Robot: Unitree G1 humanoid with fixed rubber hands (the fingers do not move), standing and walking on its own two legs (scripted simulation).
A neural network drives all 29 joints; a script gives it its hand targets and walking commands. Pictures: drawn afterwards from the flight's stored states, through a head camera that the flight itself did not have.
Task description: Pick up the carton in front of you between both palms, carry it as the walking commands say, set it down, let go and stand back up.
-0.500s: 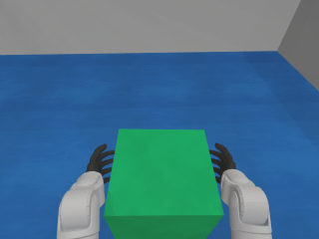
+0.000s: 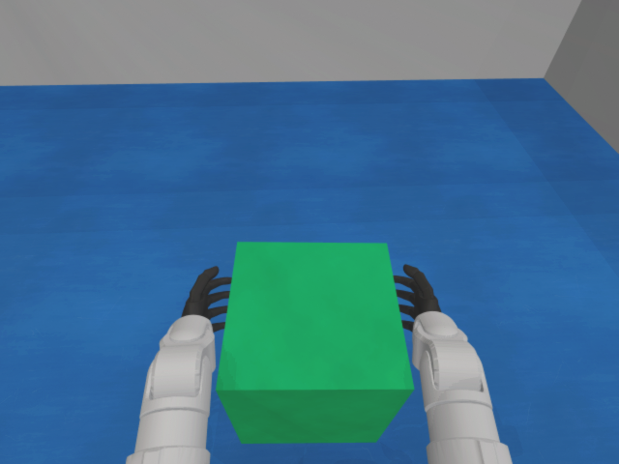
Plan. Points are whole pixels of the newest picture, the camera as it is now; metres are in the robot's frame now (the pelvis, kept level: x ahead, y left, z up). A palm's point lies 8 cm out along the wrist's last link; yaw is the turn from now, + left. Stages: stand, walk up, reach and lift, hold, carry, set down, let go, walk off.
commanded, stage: carry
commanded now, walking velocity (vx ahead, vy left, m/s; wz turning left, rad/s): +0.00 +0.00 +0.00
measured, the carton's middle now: (310, 348) +0.29 +0.00 -0.05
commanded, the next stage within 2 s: hold in 1.04 s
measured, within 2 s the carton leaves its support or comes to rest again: neither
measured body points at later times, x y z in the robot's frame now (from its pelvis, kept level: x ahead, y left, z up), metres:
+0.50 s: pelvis +0.00 +0.01 +0.00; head -0.01 +0.01 +0.45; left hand +0.29 +0.16 +0.03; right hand +0.29 -0.14 +0.03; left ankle -0.07 +0.09 -0.73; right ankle +0.07 -0.11 -0.73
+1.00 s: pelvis -0.01 +0.02 +0.00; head -0.02 +0.02 +0.45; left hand +0.29 +0.17 +0.03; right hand +0.29 -0.13 +0.03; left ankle -0.07 +0.09 -0.73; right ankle +0.07 -0.11 -0.73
